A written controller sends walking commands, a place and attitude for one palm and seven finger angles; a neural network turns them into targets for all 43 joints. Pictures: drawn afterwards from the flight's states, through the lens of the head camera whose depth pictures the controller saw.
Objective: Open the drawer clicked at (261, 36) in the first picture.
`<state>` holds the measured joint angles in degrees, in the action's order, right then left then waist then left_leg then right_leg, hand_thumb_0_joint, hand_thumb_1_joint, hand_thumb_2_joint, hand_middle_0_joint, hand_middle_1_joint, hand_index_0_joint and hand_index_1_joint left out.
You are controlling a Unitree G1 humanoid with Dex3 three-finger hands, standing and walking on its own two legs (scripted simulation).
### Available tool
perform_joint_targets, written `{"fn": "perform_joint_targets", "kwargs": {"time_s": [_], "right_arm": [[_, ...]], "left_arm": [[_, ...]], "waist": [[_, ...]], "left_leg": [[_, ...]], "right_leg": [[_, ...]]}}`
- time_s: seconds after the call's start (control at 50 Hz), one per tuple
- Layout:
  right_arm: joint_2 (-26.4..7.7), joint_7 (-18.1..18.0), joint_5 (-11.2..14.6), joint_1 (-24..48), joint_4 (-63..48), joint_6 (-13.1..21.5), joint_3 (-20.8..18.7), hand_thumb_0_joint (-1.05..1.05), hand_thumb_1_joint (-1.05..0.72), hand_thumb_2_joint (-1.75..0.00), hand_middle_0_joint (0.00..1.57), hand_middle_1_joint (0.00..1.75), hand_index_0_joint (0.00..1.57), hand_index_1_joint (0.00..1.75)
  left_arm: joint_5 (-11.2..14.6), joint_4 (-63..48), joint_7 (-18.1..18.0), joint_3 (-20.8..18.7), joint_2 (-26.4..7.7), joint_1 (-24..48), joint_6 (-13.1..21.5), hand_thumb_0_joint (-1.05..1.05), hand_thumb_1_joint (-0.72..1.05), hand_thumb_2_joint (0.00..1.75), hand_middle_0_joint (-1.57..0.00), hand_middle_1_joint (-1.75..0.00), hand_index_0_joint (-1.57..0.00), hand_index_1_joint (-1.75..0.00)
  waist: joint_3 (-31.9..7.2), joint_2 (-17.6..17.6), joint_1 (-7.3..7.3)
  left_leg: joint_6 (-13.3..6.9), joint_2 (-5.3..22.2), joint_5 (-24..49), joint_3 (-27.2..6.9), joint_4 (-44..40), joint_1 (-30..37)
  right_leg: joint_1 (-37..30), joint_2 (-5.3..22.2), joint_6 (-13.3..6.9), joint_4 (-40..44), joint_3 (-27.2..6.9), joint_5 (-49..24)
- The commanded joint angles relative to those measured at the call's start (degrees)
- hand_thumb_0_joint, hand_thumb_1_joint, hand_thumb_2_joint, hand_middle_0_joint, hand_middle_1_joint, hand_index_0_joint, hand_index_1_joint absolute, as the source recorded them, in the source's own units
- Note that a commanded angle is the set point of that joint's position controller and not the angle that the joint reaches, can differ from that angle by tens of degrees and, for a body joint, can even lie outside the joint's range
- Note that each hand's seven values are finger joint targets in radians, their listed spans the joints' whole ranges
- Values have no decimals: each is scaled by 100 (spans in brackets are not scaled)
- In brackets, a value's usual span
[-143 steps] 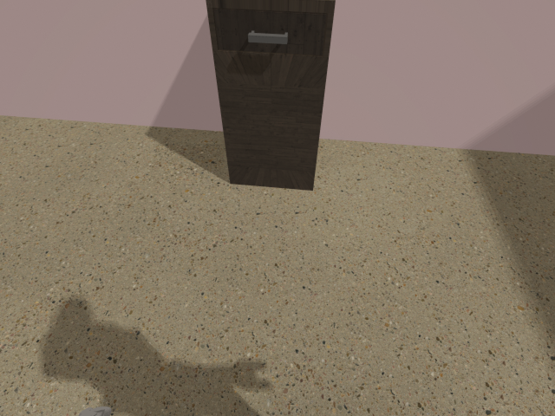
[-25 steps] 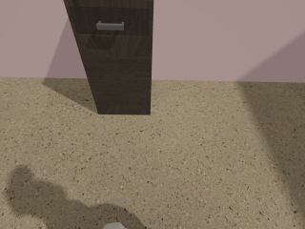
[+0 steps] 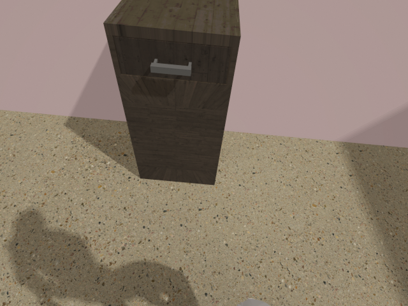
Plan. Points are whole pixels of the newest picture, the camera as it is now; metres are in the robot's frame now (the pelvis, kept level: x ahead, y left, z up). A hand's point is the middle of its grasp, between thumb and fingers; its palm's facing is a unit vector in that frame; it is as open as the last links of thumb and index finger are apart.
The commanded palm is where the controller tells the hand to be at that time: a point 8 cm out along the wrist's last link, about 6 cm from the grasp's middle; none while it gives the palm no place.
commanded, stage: take the last steps up to it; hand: left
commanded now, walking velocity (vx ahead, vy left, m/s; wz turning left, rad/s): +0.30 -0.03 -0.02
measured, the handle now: (172, 66) +0.85 +0.17 +0.00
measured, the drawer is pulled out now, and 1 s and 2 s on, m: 0.00 0.00 0.00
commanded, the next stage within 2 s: come to a stop and stand still in 0.62 s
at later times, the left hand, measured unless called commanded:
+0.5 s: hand (152, 293) +0.18 +0.13 -0.18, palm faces +0.08 -0.98 -0.17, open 7.3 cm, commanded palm none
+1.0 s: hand (157, 220) +0.36 +0.15 -0.18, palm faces +0.02 -0.97 -0.26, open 7.4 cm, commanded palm none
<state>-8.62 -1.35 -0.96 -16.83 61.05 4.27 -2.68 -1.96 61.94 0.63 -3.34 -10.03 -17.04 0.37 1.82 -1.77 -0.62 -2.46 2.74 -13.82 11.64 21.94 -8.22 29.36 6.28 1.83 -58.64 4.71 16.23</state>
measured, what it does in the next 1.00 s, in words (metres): walks ahead: right foot, then left foot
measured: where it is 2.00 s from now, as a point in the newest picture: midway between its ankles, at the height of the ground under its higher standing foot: (202, 304)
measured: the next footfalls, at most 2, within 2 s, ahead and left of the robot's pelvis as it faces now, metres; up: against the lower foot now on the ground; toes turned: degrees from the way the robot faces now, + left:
right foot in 0.20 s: +0.20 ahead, -0.16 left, +0.00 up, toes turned -10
left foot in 0.60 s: +0.34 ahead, +0.09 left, +0.00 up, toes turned +12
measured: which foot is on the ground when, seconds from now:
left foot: down 0.00-0.20, up 0.22-0.58, down 0.60-0.98, up 1.00-1.00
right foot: up 0.00-0.18, down 0.20-0.60, up 0.62-0.92, down 0.94-1.00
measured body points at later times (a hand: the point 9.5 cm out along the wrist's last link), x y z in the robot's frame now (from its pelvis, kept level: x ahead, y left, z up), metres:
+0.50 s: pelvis +0.19 -0.04 -0.01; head +0.19 -0.04 +0.44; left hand +0.18 +0.18 -0.17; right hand +0.23 -0.28 -0.16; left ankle +0.25 +0.09 -0.71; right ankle +0.16 -0.15 -0.75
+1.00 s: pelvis +0.31 -0.04 -0.02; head +0.33 -0.06 +0.43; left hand +0.36 +0.20 -0.16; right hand +0.31 -0.25 -0.19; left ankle +0.30 +0.08 -0.74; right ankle +0.36 -0.14 -0.75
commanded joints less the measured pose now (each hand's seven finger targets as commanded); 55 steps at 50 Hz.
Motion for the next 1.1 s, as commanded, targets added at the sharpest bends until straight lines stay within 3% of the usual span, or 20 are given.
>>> {"fn": "perform_joint_targets", "kwargs": {"time_s": [0.0, 0.1, 0.14, 0.16, 0.18, 0.2, 0.24, 0.28, 0.34, 0.48, 0.54, 0.58, 0.62, 0.66, 0.76, 0.82, 0.9, 0.96, 0.98, 1.08], "right_arm": [[-701, -10, -35, -705, 97, 15, -127, 0, -90, -90, 20, 30, 20, 30], [-757, 5, -79, -826, 259, -72, -158, 0, -90, -90, 20, 30, 20, 30], [-716, 14, -51, -681, 285, -94, -135, 0, -90, -90, 20, 30, 20, 30], [-601, 50, 0, -645, 260, -73, -124, 0, -90, -90, 20, 30, 20, 30], [-181, 102, 51, -748, 83, -44, -26, 0, -90, -90, 20, 30, 20, 30], [-397, 90, 44, -470, -86, -110, -41, 0, -90, -90, 20, 30, 20, 30], [-358, 122, 4, -9, -128, -142, -102, 0, -90, -90, 20, 30, 20, 30], [-198, 154, -51, -172, -11, -209, -89, 0, -90, -90, 20, 30, 20, 30], [12, 191, -48, -395, 38, -289, -68, 0, -90, -90, 20, 30, 20, 30], [-138, 279, -18, 348, -327, -189, -37, 0, -90, -90, 20, 30, 20, 30], [-476, 223, -39, -426, -110, -120, -72, 0, -90, -90, 20, 30, 20, 30], [-1483, 98, -102, -1433, 56, -111, -269, 0, -90, -90, 20, 30, 20, 30], [-1221, 9, -62, -938, -60, -142, -189, 0, -90, -90, 20, 30, 20, 30], [-774, -6, -42, -323, -207, -78, -42, 0, -90, -90, 20, 30, 20, 30], [-535, -94, -15, 12, -168, -57, 58, 0, -90, -90, 20, 30, 20, 30], [-648, -110, -3, 69, -56, -181, 23, 0, -90, -90, 20, 30, 20, 30], [-610, -90, 38, 155, -51, -373, -99, 0, -90, -90, 20, 30, 20, 30], [-245, -28, 66, -212, -82, -577, -121, 0, -90, -90, 20, 30, 20, 30], [-300, -46, 66, -71, -150, -644, -147, 0, -90, -90, 20, 30, 20, 30], [-370, -6, 50, 49, -232, -730, -190, 0, -90, -90, 20, 30, 20, 30]], "left_arm": [[31, -432, 31, 12, -15, 369, 51, 0, 90, 90, -20, -30, -20, -30], [35, -486, 57, -13, -98, 661, 132, 0, 90, 90, -20, -30, -20, -30], [22, -225, 40, -80, -296, -108, 193, 0, 90, 90, -20, -30, -20, -30], [-1, 16, 6, -162, -633, -862, 261, 0, 90, 90, -20, -30, -20, -30], [-4, 168, -66, -307, -1309, -1515, 320, 0, 90, 90, -20, -30, -20, -30], [104, 163, -104, -267, -1415, -1709, 294, 0, 90, 90, -20, -30, -20, -30], [86, -58, -171, -193, -967, -794, 290, 0, 90, 90, -20, -30, -20, -30], [53, -194, -191, -54, -540, -264, 334, 0, 90, 90, -20, -30, -20, -30], [14, -161, -198, -39, -437, -255, 400, 0, 90, 90, -20, -30, -20, -30], [34, 20, -146, -66, -679, -493, 364, 0, 90, 90, -20, -30, -20, -30], [69, 7, -135, -69, -608, -391, 274, 0, 90, 90, -20, -30, -20, -30], [124, -239, -72, 12, -117, -518, 251, 0, 90, 90, -20, -30, -20, -30], [62, -312, -105, 22, -228, -124, 232, 0, 90, 90, -20, -30, -20, -30], [49, -178, -36, 4, -173, -127, 209, 0, 90, 90, -20, -30, -20, -30], [113, 22, -156, 128, 186, -545, -6, 0, 90, 90, -20, -30, -20, -30], [123, -49, -231, 147, 45, -371, -67, 0, 90, 90, -20, -30, -20, -30], [61, -145, -263, 20, -446, -428, -86, 0, 90, 90, -20, -30, -20, -30], [62, -341, -292, -107, -1033, -201, -53, 0, 90, 90, -20, -30, -20, -30], [79, -371, -313, -126, -1015, -233, -47, 0, 90, 90, -20, -30, -20, -30], [38, -709, -395, -170, -910, 390, -90, 0, 90, 90, -20, -30, -20, -30]], "waist": [[230, 915, 224], [386, 978, 239], [107, 545, -194], [-287, -20, -542], [-652, -1734, -675], [-715, -1374, -704], [37, -857, -445], [242, -311, -67], [235, -398, 133], [375, -637, -19], [161, 172, 419], [-354, 2376, 656], [-85, 1623, 535], [240, 956, 253], [-143, 597, -59], [-156, 781, 0], [61, 485, -110], [-307, -1166, 46], [-457, -1406, -138], [-503, -621, -25]], "left_leg": [[-572, 1442, 1566, -777, -974, 369], [-469, 1450, 1133, -835, -578, 195], [-236, 1186, 1128, -600, 373, -221], [-32, 847, 863, -267, 1613, -883], [221, 135, -1250, 89, 3400, -2309], [175, 90, -2111, -591, 4532, -2681], [144, 556, -1126, -1039, 5165, -3032], [244, 712, -504, -1015, 4664, -2543], [371, 637, -448, -742, 3598, -2080], [301, 338, -77, -366, 1657, -1485], [232, 185, 275, -279, 670, 223], [-586, 2156, 221, -3003, -703, 1261], [-798, 2239, -263, -2991, -913, 592], [-632, 1816, 245, -2048, -1026, -152], [-559, 1377, 3232, -875, -640, -275], [-540, 1404, 3396, -856, -389, -159], [-41, 934, 1865, -661, 329, -577], [381, -33, -1012, -282, 1922, -961], [356, -81, -1981, -626, 2879, -1071], [469, -121, -1547, -1214, 4057, -1626]], "right_leg": [[200, 146, 26, 1196, 104, -209], [-600, -149, -105, 2300, 394, -228], [-1899, -356, -202, 2924, 535, -584], [-3038, 119, -404, 3179, -72, -404], [-4017, 1652, -965, 3927, -2158, -379], [-3734, 2089, -1342, 4541, -3022, 133], [-2633, 1883, -1247, 4786, -2490, 972], [-1791, 1436, -984, 4803, -1283, 185], [-1498, 1160, -970, 4756, -512, -833], [-1817, 1037, -924, 4483, -307, -903], [-1165, 623, -668, 3367, 42, -537], [210, -518, -203, 386, 644, 1816], [625, -130, -306, -965, -117, 1505], [330, 119, -224, -832, -276, 763], [-825, 17, 3, 946, -196, 269], [-1237, -122, 10, 1973, -58, 126], [-1763, 30, -105, 3136, -280, -1826], [-1871, 1336, -978, 3555, -1458, -4070], [-1821, 1605, -1309, 3799, -1653, -4470], [-1996, 1334, -1329, 3721, -1124, -3851]]}}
